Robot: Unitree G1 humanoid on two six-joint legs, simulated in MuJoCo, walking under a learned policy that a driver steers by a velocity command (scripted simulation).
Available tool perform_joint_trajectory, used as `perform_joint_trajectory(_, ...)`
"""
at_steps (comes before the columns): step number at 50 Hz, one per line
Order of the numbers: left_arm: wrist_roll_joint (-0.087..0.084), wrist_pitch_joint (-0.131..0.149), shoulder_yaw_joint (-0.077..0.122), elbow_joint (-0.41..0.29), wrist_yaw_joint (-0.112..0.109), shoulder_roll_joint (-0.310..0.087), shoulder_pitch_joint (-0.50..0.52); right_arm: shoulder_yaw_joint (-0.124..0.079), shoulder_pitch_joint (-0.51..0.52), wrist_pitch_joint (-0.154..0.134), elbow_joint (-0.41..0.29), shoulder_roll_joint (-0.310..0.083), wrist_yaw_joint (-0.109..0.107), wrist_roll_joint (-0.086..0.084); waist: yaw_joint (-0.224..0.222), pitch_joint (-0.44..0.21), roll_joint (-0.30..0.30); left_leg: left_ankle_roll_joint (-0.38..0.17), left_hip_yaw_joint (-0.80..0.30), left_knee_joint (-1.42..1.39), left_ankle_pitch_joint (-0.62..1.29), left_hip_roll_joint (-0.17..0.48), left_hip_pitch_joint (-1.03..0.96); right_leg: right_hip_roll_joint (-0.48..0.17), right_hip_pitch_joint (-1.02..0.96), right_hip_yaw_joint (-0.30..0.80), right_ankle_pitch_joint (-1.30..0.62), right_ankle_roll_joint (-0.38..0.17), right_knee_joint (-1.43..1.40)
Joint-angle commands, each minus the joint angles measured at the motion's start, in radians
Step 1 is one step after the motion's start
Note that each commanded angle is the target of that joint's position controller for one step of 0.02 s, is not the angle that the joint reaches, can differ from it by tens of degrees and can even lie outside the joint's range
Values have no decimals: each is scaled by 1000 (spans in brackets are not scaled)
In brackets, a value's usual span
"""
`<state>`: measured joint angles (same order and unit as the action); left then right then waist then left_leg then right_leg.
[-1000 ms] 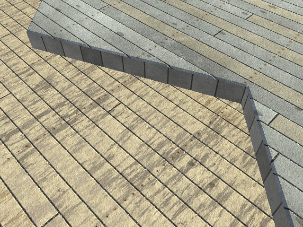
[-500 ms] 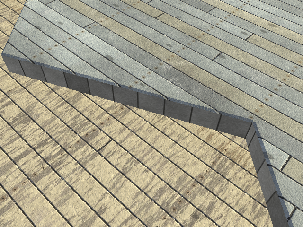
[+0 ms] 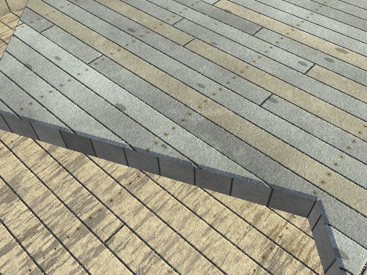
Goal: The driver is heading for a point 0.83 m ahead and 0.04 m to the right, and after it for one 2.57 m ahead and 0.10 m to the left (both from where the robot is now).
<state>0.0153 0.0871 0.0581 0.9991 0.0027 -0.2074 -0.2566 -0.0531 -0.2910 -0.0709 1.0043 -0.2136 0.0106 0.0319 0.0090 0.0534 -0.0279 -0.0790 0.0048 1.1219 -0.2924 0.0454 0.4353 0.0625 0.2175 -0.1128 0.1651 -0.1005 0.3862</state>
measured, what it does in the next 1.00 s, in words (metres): walks ahead: left foot, then right foot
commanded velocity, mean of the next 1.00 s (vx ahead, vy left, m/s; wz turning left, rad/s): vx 0.50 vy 0.00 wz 0.00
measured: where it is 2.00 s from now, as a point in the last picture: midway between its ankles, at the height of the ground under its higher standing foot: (177, 113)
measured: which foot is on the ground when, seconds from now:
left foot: up 0.00-0.36, down 0.38-0.94, up 0.96-1.00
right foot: down 0.00-0.40, up 0.42-0.92, down 0.94-1.00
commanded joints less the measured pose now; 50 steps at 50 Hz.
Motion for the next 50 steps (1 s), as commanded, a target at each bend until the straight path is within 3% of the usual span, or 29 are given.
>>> perform_joint_trajectory(1,-8,30,7,-1,-6,-76,-84,-5,-67,21,-26,-18,14,12,27,-8,71,21,-13,-34,63,52,115,-275,-65,262,-162,-119,-250)
perform_joint_trajectory(7,-8,27,-5,30,-4,-79,-191,4,200,28,-118,-25,22,-5,-23,49,76,55,39,-316,261,58,220,-237,-121,184,-240,-99,-292)
perform_joint_trajectory(14,4,25,-8,74,-19,-91,-291,10,368,14,-178,-37,20,-11,-66,66,94,16,69,-522,254,11,213,-279,-315,159,-409,-96,-224)
perform_joint_trajectory(17,9,21,-2,79,-25,-109,-259,0,308,2,-169,-54,13,-9,-20,34,105,-30,93,-586,140,-39,75,-291,-347,132,-669,-74,-99)
perform_joint_trajectory(18,9,18,0,80,-24,-119,-246,-10,210,-5,-138,-68,6,-8,22,-15,107,-50,106,-617,120,-72,-49,-281,-338,119,-786,-63,16)
perform_joint_trajectory(19,4,15,-2,77,-22,-114,-227,-23,38,-15,-79,-89,-3,0,94,-102,75,-78,108,-673,165,-86,-259,-242,-272,85,-776,-43,205)
perform_joint_trajectory(20,-6,17,-13,44,-18,-88,-213,-45,-149,-23,-38,-161,-15,25,158,-224,8,-133,-91,-678,98,97,-533,-199,-61,56,-486,-25,482)
perform_joint_trajectory(21,-47,16,-28,30,-8,7,-329,-70,-211,-19,-30,-256,-12,33,109,-341,-232,-283,-593,-783,17,385,-790,-2,310,10,248,18,878)
perform_joint_trajectory(22,-16,14,0,38,-11,-97,-258,-62,-126,-5,-41,-209,-4,-7,88,-290,-79,-256,-647,-855,-17,345,-709,-32,396,159,306,-3,956)
perform_joint_trajectory(23,-9,16,4,9,-7,-95,-168,-46,-13,-7,-57,-158,-1,-20,46,-146,-36,-221,-474,-869,14,311,-564,-82,427,163,206,-8,929)
perform_joint_trajectory(24,-6,19,1,2,-4,-74,-126,-31,34,-16,-60,-101,3,-17,23,-80,14,-191,-374,-904,116,268,-446,-116,395,160,143,-4,874)
perform_joint_trajectory(26,17,-5,-2,9,5,-34,-135,-9,46,-28,-37,-41,-4,-21,-32,-35,1,-129,-228,-948,223,190,-309,-153,302,154,105,14,779)
perform_joint_trajectory(28,25,-24,-2,7,14,-21,-134,-6,-10,-41,-9,-52,-8,-21,-44,-33,-21,-136,-178,-958,348,176,-283,-151,279,135,101,33,740)
perform_joint_trajectory(31,27,-37,0,-28,22,-32,-26,-7,-63,-46,11,-85,-12,-23,-37,-5,-26,-133,-113,-992,368,151,-288,-167,355,105,17,61,647)
perform_joint_trajectory(35,12,-40,-9,-82,23,-34,148,3,-129,-41,28,-81,-11,-22,2,31,-27,-117,-73,-1010,398,128,-329,-166,406,74,-92,87,446)
perform_joint_trajectory(39,4,-33,-19,-115,19,-31,260,5,-194,-43,49,-91,-17,-18,36,35,-37,-112,-49,-986,484,136,-418,-136,384,48,-140,79,289)
perform_joint_trajectory(40,3,-35,-25,-104,12,-13,228,5,-222,-40,59,-82,-21,-10,37,11,-66,-126,-40,-953,498,148,-443,-122,354,28,-98,69,313)
perform_joint_trajectory(43,6,-25,-20,-121,2,-32,248,4,-216,-37,65,-84,-28,-3,22,44,-41,-126,-39,-884,634,173,-463,-95,301,23,-13,34,246)
perform_joint_trajectory(45,11,-11,-5,-75,-10,-51,99,-3,-180,-37,62,-108,-31,-5,-45,-17,-47,-106,-18,-696,907,160,-469,-35,124,3,42,2,167)
perform_joint_trajectory(46,16,0,7,-21,-17,-61,-58,-4,-150,-34,54,-116,-28,-15,-113,-83,-22,-85,14,-514,923,119,-427,-9,-45,-15,-18,-19,73)
perform_joint_trajectory(47,39,10,30,20,-27,-137,-222,4,-140,-38,32,-93,-25,-27,-167,-171,27,-57,36,-265,653,74,-240,-158,-285,152,-17,-64,40)
perform_joint_trajectory(48,52,8,58,23,-26,-260,-284,26,-226,-37,-3,31,-17,-55,-108,-247,266,-6,107,135,-125,-101,94,-486,-494,625,-145,-213,-49)
perform_joint_trajectory(49,4,-8,57,22,-14,-218,-222,-1,-203,-25,14,-65,-20,-23,-97,-249,138,-20,-37,227,-191,-75,170,-476,-412,708,1,-245,-106)
perform_joint_trajectory(50,-3,-11,37,-2,-10,-147,-110,-8,-128,-24,-9,-67,-15,-9,-55,-106,112,-24,-43,246,-122,-29,228,-435,-284,586,120,-222,-132)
